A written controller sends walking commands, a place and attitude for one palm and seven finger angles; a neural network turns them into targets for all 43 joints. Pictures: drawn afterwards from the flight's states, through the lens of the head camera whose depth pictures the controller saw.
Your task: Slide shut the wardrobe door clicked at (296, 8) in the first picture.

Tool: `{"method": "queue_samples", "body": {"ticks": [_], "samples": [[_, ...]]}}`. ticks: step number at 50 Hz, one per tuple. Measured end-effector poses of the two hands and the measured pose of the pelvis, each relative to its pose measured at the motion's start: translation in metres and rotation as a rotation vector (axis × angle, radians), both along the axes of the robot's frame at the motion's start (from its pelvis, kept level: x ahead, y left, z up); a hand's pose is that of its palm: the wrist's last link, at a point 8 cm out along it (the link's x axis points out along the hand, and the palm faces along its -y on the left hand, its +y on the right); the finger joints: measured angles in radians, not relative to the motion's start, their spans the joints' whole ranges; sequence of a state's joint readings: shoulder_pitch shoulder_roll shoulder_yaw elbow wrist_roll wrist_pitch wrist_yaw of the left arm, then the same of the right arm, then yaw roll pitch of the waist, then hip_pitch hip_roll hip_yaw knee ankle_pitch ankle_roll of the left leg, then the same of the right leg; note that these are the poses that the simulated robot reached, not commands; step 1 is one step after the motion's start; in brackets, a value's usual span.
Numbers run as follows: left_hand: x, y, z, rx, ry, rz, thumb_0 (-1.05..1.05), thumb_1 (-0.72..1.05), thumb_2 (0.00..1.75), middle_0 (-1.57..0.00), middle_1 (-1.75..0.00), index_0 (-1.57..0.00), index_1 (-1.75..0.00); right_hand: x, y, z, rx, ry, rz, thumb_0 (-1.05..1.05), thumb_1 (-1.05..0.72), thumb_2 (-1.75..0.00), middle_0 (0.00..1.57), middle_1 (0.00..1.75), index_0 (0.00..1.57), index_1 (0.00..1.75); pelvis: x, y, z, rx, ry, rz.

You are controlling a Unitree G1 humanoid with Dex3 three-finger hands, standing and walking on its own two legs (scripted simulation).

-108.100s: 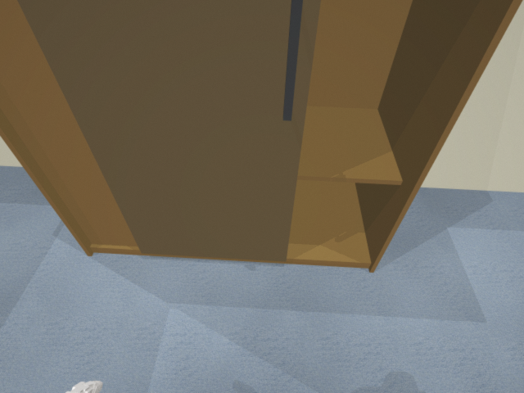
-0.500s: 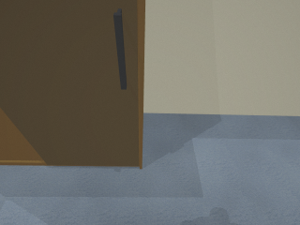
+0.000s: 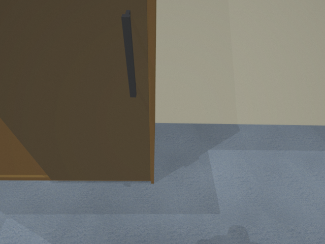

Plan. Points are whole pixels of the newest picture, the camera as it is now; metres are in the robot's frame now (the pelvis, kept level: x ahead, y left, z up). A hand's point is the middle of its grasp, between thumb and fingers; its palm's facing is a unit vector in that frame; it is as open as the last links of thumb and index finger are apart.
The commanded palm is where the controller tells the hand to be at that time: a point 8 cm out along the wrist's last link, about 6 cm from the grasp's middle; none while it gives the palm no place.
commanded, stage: shuffle to correct the standing spot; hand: left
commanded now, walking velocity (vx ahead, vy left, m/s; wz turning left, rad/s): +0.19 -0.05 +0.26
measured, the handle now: (130, 58) +0.59 +0.15 +0.16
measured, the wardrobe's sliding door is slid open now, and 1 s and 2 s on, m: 0.00 0.00 0.00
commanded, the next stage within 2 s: come to a stop and stand still in 0.58 s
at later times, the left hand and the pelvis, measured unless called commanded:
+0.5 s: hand out of the picture +0.03 +0.17 -0.19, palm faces +0.08 -0.99 -0.13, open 7.4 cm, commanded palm none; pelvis +0.06 +0.01 +0.00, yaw +3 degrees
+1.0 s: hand out of the picture +0.11 +0.12 -0.20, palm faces +0.18 -0.98 -0.12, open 7.4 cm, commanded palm none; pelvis +0.16 -0.02 -0.01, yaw +4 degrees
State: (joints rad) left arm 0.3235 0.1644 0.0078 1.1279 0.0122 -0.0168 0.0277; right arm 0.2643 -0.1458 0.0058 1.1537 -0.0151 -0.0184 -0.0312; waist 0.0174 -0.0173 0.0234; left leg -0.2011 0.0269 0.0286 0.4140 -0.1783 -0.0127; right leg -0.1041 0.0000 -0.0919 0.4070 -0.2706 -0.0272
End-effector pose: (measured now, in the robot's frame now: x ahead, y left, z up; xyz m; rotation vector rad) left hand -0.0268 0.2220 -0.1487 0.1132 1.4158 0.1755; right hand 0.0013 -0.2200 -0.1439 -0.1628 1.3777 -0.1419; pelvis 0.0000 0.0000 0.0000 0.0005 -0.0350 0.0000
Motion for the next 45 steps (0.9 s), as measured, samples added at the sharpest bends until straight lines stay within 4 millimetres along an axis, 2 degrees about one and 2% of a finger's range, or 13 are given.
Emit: {"method": "queue_samples", "body": {"ticks": [9, 16, 19, 22, 25, 29, 31, 33, 35, 40, 43, 45], "samples": [[-0.006, -0.006, -0.008, -0.022, 0.018, 0.037, 0.01, 0.91, 0.9, -0.2, -0.29, -0.2, -0.29, -0.004, 0.007, -0.005, 0.013, 0.035, 0.007, 0.01, -0.92, -0.89, 0.2, 0.3, 0.2, 0.3, 0.008, 0.001, -0.006, -0.008, 0.004, 0.024], [-0.015, -0.009, -0.027, -0.073, 0.076, 0.105, 0.01, 0.91, 0.9, -0.2, -0.29, -0.2, -0.29, 0.006, 0.024, -0.008, 0.006, 0.083, 0.016, 0.01, -0.91, -0.89, 0.2, 0.3, 0.2, 0.3, 0.035, 0.012, -0.016, -0.011, 0.004, 0.06], [-0.01, -0.008, -0.026, -0.086, 0.13, 0.077, 0.01, 0.91, 0.9, -0.2, -0.29, -0.2, -0.29, 0.011, 0.032, -0.008, 0.007, 0.064, -0.014, 0.0, -0.91, -0.89, 0.2, 0.3, 0.2, 0.3, 0.045, 0.016, -0.017, -0.002, 0.015, 0.037], [0.013, -0.006, -0.018, -0.078, 0.128, 0.044, 0.01, 0.91, 0.9, -0.2, -0.29, -0.2, -0.29, 0.006, 0.037, -0.004, 0.021, 0.08, -0.044, 0.0, -0.91, -0.89, 0.2, 0.3, 0.2, 0.3, 0.052, 0.013, -0.011, -0.004, 0.025, 0.035], [0.052, -0.005, -0.01, -0.058, 0.059, 0.034, 0.01, 0.91, 0.9, -0.19, -0.29, -0.2, -0.29, -0.001, 0.036, 0.001, 0.041, 0.136, -0.053, 0.0, -0.91, -0.89, 0.2, 0.3, 0.2, 0.3, 0.061, 0.007, -0.005, -0.011, 0.037, 0.051], [0.101, -0.002, -0.002, 0.004, -0.037, 0.028, 0.02, 0.94, 0.9, -0.2, -0.29, -0.2, -0.29, -0.003, 0.023, -0.003, 0.065, 0.214, -0.058, 0.0, -0.91, -0.89, 0.2, 0.3, 0.2, 0.3, 0.079, -0.007, -0.006, -0.011, 0.042, 0.071], [0.12, -0.001, -0.005, 0.039, -0.089, 0.034, 0.03, 0.94, 0.9, -0.2, -0.29, -0.2, -0.29, 0.002, 0.011, -0.012, 0.073, 0.238, -0.055, 0.0, -0.91, -0.89, 0.2, 0.3, 0.21, 0.3, 0.091, -0.018, -0.015, 0.009, 0.042, 0.081], [0.132, -0.004, -0.006, 0.06, -0.123, 0.063, 0.02, 0.94, 0.9, -0.2, -0.29, -0.2, -0.29, 0.016, -0.001, -0.018, 0.071, 0.254, -0.03, 0.0, -0.91, -0.89, 0.2, 0.3, 0.2, 0.3, 0.1, -0.024, -0.019, -0.002, 0.033, 0.102], [0.136, -0.009, -0.004, 0.06, -0.137, 0.095, 0.02, 0.93, 0.9, -0.19, -0.29, -0.2, -0.29, 0.044, -0.013, -0.018, 0.057, 0.236, 0.004, 0.01, -0.91, -0.89, 0.2, 0.3, 0.2, 0.3, 0.11, -0.027, -0.017, -0.009, 0.027, 0.117], [0.128, -0.033, -0.005, 0.001, -0.058, 0.125, 0.01, 0.92, 0.9, -0.19, -0.29, -0.2, -0.29, 0.145, -0.029, -0.006, 0.0, 0.044, 0.067, 0.01, -0.91, -0.89, 0.2, 0.3, 0.2, 0.3, 0.135, -0.026, -0.007, -0.003, 0.033, 0.113], [0.121, -0.047, -0.012, -0.055, 0.012, 0.134, 0.01, 0.92, 0.9, -0.19, -0.29, -0.2, -0.29, 0.204, -0.026, -0.001, -0.027, -0.08, 0.098, 0.01, -0.92, -0.89, 0.19, 0.3, 0.2, 0.3, 0.147, -0.019, -0.008, -0.012, 0.029, 0.096], [0.119, -0.051, -0.019, -0.084, 0.053, 0.142, 0.01, 0.91, 0.9, -0.2, -0.29, -0.2, -0.29, 0.236, -0.021, 0.001, -0.041, -0.147, 0.112, 0.01, -0.92, -0.89, 0.19, 0.3, 0.2, 0.3, 0.155, -0.015, -0.013, -0.021, 0.024, 0.088]]}}
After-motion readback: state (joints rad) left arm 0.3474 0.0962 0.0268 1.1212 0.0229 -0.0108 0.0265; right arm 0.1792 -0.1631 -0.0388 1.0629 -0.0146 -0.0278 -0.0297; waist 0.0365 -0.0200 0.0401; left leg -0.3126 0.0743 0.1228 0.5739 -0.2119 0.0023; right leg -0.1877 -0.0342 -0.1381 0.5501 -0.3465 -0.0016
